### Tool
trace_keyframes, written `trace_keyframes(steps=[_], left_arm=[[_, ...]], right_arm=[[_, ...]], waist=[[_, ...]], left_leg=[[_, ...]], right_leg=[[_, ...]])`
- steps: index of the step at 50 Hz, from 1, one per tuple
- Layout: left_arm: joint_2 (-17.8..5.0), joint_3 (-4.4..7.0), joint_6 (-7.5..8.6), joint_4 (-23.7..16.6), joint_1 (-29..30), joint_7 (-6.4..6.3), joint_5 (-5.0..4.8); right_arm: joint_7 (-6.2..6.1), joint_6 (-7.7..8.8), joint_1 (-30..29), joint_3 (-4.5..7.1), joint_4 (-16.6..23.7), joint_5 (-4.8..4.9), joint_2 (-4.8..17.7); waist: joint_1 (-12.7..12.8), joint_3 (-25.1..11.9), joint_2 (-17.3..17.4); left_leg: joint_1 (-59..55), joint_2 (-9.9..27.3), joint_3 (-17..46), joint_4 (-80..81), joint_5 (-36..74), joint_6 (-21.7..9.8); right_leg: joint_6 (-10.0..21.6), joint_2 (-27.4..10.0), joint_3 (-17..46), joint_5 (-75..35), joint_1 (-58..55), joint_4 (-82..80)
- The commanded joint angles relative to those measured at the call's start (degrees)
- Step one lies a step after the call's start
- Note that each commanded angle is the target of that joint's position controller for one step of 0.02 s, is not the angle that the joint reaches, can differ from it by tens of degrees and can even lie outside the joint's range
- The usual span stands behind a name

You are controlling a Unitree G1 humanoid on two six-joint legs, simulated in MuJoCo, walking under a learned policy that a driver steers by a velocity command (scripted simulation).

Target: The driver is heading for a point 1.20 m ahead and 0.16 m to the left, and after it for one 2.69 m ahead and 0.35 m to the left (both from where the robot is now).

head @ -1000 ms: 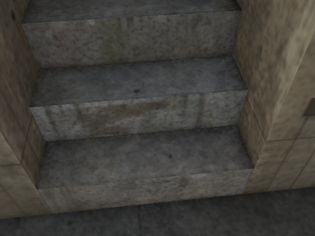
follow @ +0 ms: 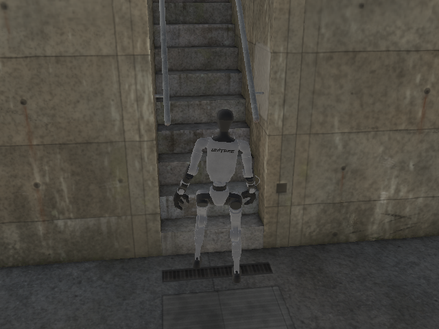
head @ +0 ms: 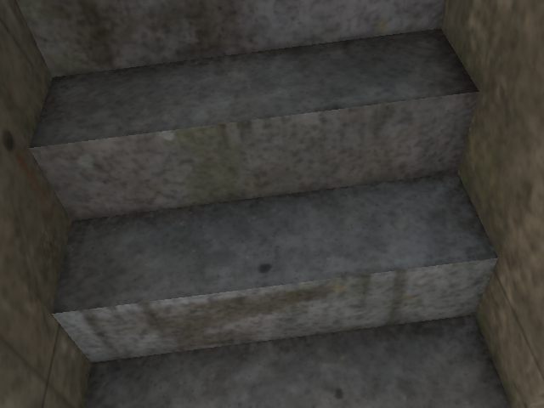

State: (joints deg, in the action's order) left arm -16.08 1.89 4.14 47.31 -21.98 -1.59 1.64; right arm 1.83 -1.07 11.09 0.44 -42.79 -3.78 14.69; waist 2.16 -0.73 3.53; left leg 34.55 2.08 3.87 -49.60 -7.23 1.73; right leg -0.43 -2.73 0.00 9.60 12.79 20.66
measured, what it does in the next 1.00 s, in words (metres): walks ahead: left foot, then right foot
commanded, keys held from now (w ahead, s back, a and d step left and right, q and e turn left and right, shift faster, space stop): w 1.00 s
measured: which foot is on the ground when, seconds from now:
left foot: up 0.00-0.10, down 0.12-0.50, up 0.52-1.00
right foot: down 0.00-0.10, up 0.12-0.46, down 0.48-1.00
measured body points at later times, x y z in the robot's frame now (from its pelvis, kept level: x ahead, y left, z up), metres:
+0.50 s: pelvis +0.13 +0.04 -0.01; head +0.13 +0.04 +0.44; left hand +0.25 +0.27 -0.12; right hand +0.20 -0.22 -0.14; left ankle +0.07 +0.14 -0.73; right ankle +0.16 -0.03 -0.75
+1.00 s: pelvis +0.21 +0.09 +0.00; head +0.24 +0.10 +0.45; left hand +0.10 +0.30 -0.14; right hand +0.47 -0.06 -0.07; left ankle +0.22 +0.21 -0.40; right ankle +0.16 -0.03 -0.75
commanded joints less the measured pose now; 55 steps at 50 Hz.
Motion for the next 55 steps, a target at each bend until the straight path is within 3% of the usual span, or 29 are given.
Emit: trace_keyframes(steps=[1, 3, 5, 6, 7, 8, 9, 10, 13, 17, 18, 19, 22, 24, 25, 26, 27, 28, 29, 33, 36, 40, 42, 46, 50, 52, 53, 54, 55], left_arm=[[-11.50, 3.05, -0.15, -3.74, 3.24, -0.42, -2.95], [-7.11, 2.07, -0.29, -4.74, 6.97, -0.04, -3.07], [-1.67, -0.07, 0.42, -4.63, 5.05, -0.36, -1.52], [2.02, -1.53, 1.21, -5.90, 3.63, -0.43, 0.49], [1.30, -1.18, 2.63, -5.49, -5.68, -0.34, 0.26], [-4.71, 0.21, 3.01, -4.52, -4.58, -0.36, -1.30], [-6.82, 1.10, 2.58, -5.26, 2.16, -0.09, -2.27], [-6.59, 1.31, 1.79, -5.37, 6.21, -0.18, -1.61], [-1.53, 0.67, 0.29, -2.32, 2.26, 0.46, -0.13], [3.61, -0.87, -0.65, -3.62, 8.23, 1.90, 0.37], [5.23, -1.37, -0.73, -3.81, 8.47, 1.84, 0.47], [3.95, -1.12, -0.27, -3.66, 5.94, 1.59, 0.34], [0.60, 0.31, 0.22, -4.45, 3.38, 1.05, 0.18], [1.00, 0.99, 0.77, -1.27, -4.73, 1.21, 0.42], [-1.44, 1.15, 1.07, 1.60, -11.10, 1.20, 0.80], [-3.73, 0.97, 1.78, 2.54, -11.20, 1.77, 2.69], [-7.04, 2.68, 1.67, 2.11, -10.61, 2.05, 1.03], [0.99, 0.86, 0.91, -1.26, -0.48, 0.88, -0.13], [4.19, -0.37, 0.55, -2.44, 4.03, 0.12, -0.90], [4.08, -1.89, 2.44, -0.03, -0.18, -1.82, -0.44], [-0.15, -0.17, 3.26, 3.25, -6.55, -1.05, -1.20], [0.52, 1.08, 3.79, 7.34, -13.90, -1.61, -0.90], [3.97, 0.35, 3.62, 8.22, -13.85, -2.43, -0.94], [2.02, 0.64, 2.54, 6.57, -10.86, -3.78, 0.61], [0.04, 1.34, 2.61, 6.87, -13.91, -3.15, 0.89], [-0.35, 1.62, 1.43, 5.65, -11.04, -3.55, 0.39], [-0.92, 1.71, 0.97, 4.81, -9.49, -3.73, -0.40], [-2.72, 2.06, 1.07, 3.50, -6.62, -3.03, -0.74], [-6.64, 3.06, 0.92, 1.35, -0.99, -2.16, -2.68]], right_arm=[[-0.82, 2.57, 6.27, 1.28, 0.88, 4.22, 3.90], [-2.35, 4.55, 8.85, 2.58, -0.28, 4.39, 6.94], [-2.26, 6.56, 6.65, 2.98, 0.42, 4.51, 6.06], [-2.26, 7.10, 12.18, 3.24, -0.14, 2.76, 9.20], [-1.40, 7.46, 17.95, 5.05, -0.48, 2.02, 15.35], [-0.68, 8.16, 20.22, 5.09, -1.95, 2.67, 11.99], [-0.78, 8.10, 17.55, 4.15, -1.85, 3.32, 7.85], [-1.03, 7.70, 11.53, 3.21, -0.76, 3.21, 5.41], [-2.06, 6.18, 9.58, 2.38, -1.78, 2.28, 3.61], [-4.74, 4.39, 8.44, 1.47, -0.95, 1.78, 3.18], [-4.97, 4.00, 9.90, 2.52, -1.17, 1.91, 6.82], [-4.56, 4.03, 9.28, 3.18, -0.72, 2.30, 9.83], [-4.09, 4.04, 3.92, 2.90, 1.68, 3.86, 8.42], [-3.54, 4.22, 1.69, 2.04, 2.59, 5.04, 5.16], [-3.06, 4.98, -1.06, 0.66, 5.19, 3.91, 0.40], [-2.73, 5.69, 12.41, -0.20, 1.64, 4.84, -5.34], [-2.56, 5.03, 21.97, 1.37, -1.43, 5.57, -0.05], [-3.38, 3.34, 11.14, 0.74, 1.22, -0.71, -2.08], [-3.09, 2.35, 5.91, 1.21, 2.65, -1.79, -0.90], [-2.20, -0.25, 4.11, 0.94, 4.44, -0.93, -4.20], [-3.59, -0.62, 0.04, 1.25, 6.07, -1.53, -4.08], [-4.11, -0.67, -11.86, 0.96, 11.42, -1.44, -5.95], [-4.39, -0.90, -13.99, 0.30, 13.24, 0.41, -7.88], [-4.32, -0.74, -16.12, -0.82, 16.52, 1.18, -10.00], [-6.31, 0.24, -22.03, -1.19, 22.58, 2.54, -11.83], [-5.96, 0.67, -23.91, -2.03, 26.93, 2.13, -12.40], [-5.59, -0.02, -21.98, -2.47, 26.90, 2.56, -13.74], [-4.75, -0.55, -21.69, -2.85, 27.47, 1.91, -12.72], [-4.56, -1.40, -14.72, -3.17, 24.76, 3.37, -13.15]], waist=[[-4.30, -6.35, -25.42], [-6.17, -0.42, -19.57], [-6.27, 5.41, -3.71], [-5.64, 1.81, 12.40], [-2.17, -3.07, 21.59], [-4.05, -5.49, 12.46], [-4.58, -0.81, 6.06], [-3.36, 0.98, 1.99], [-0.62, 0.51, 4.28], [-0.52, 0.40, 3.03], [-0.51, -2.64, 5.36], [0.92, -5.06, 6.74], [3.83, -6.02, 6.10], [6.75, -5.00, 1.82], [7.27, -3.69, -10.61], [-0.11, -4.77, -14.89], [-2.56, -5.53, -12.75], [-4.40, 2.84, -3.25], [-3.41, 6.68, -4.73], [-2.41, 3.61, -4.40], [-0.13, 2.67, -7.75], [2.94, 4.58, -8.19], [2.37, 4.67, -11.07], [0.99, 4.41, -6.93], [2.72, 9.34, -9.12], [0.98, 6.99, -5.01], [0.00, 5.92, -7.27], [0.01, 5.02, -7.31], [-3.53, -1.13, -10.14]], left_leg=[[-22.92, -4.40, -8.65, 3.18, -7.79, 2.18], [-25.84, -2.97, -7.75, 10.21, -7.47, -0.73], [-26.72, -1.45, -3.96, 28.31, -7.47, -4.53], [-34.70, 10.72, 12.28, 28.69, 13.27, -7.11], [-40.99, 20.29, 30.01, 31.51, 29.19, -17.99], [-40.70, 22.37, 36.33, 34.45, 13.40, -23.32], [-38.39, 20.43, 29.45, 34.00, 5.90, -21.88], [-32.91, 16.62, 21.41, 34.15, 5.98, -18.43], [-24.41, 9.63, 6.51, 33.78, 23.57, -15.51], [-20.11, 6.02, -2.64, 30.86, 35.86, -13.33], [-20.36, 7.18, -1.89, 30.21, 41.28, -14.51], [-21.21, 9.24, 0.01, 29.25, 47.32, -16.51], [-29.85, 11.10, 2.73, 19.55, 57.17, -15.88], [-25.18, 5.31, 0.38, 1.56, 46.39, -11.73], [-6.40, -2.25, 0.34, -20.41, -0.70, -7.98], [1.56, -7.85, 8.95, -40.80, -22.95, -6.54], [8.05, -8.25, 10.33, -50.09, -24.91, -5.55], [7.14, -3.10, 6.81, -42.93, -16.02, -5.11], [9.46, -4.51, 2.92, -45.06, -12.37, -4.13], [6.74, -5.69, 1.01, -51.89, 0.17, -1.67], [17.70, -4.84, -1.90, -62.28, -4.45, -2.28], [38.43, -1.51, 0.59, -70.00, -13.59, -3.84], [40.33, -0.44, -1.49, -73.48, -17.92, -3.51], [39.26, 1.20, -1.51, -74.31, -20.21, -2.81], [55.74, 3.71, -0.08, -81.44, -31.19, -4.73], [44.30, 6.71, 0.04, -64.36, -29.71, -5.92], [34.60, 7.20, -1.66, -54.67, -26.30, -6.85], [27.15, 8.19, -4.29, -45.47, -22.90, -7.68], [1.52, 3.37, -7.13, -32.37, -36.72, -9.93]], right_leg=[[10.17, -7.48, 2.41, 19.16, 11.51, -8.29], [8.88, -8.19, 4.90, 26.73, 16.45, -2.72], [5.93, -3.62, 4.41, 9.24, 14.23, 14.30], [2.69, 0.96, 0.07, 18.48, 24.21, 39.10], [1.34, 5.02, 1.43, 23.45, 36.00, 52.92], [1.10, 1.64, 5.89, 21.72, 38.95, 61.35], [1.35, -0.64, 6.50, 16.62, 42.74, 64.61], [1.20, -2.63, 6.49, 11.00, 39.96, 61.54], [-0.68, -0.29, -0.08, 6.05, 28.61, 58.75], [-1.92, 2.42, -5.11, 2.11, 15.87, 38.04], [-1.89, 5.37, -7.73, 6.06, 10.24, 35.50], [-1.21, 6.12, -7.60, 7.19, 5.27, 33.42], [3.61, 5.90, -6.33, 1.12, 2.67, 14.89], [6.50, 5.13, -4.65, -13.32, -7.73, -3.70], [9.33, -6.44, 11.48, -39.96, -19.13, -4.42], [16.05, -17.74, 22.21, -61.26, -16.95, 2.20], [24.87, -22.53, 26.19, -30.26, -13.76, -3.13], [19.58, -17.36, 18.08, 4.62, -0.68, -8.06], [16.63, -12.81, 17.19, 15.83, 5.05, -10.90], [15.90, -8.65, 8.77, 3.70, 10.56, -7.21], [19.57, -10.04, 12.63, 3.74, 0.87, -7.47], [19.33, -13.54, 18.56, 10.33, -17.07, -9.44], [18.75, -12.20, 16.38, 7.98, -17.03, -9.09], [18.63, -14.05, 13.97, 7.94, -12.64, -11.62], [18.98, -17.87, 15.08, 6.03, -18.55, -13.35], [14.72, -13.17, 8.72, 0.62, -11.79, -15.29], [13.07, -10.74, 4.90, -1.68, -6.83, -18.29], [11.57, -11.30, 2.84, -1.94, -4.02, -22.98], [12.33, -10.74, 0.02, -20.05, 7.12, -25.54]])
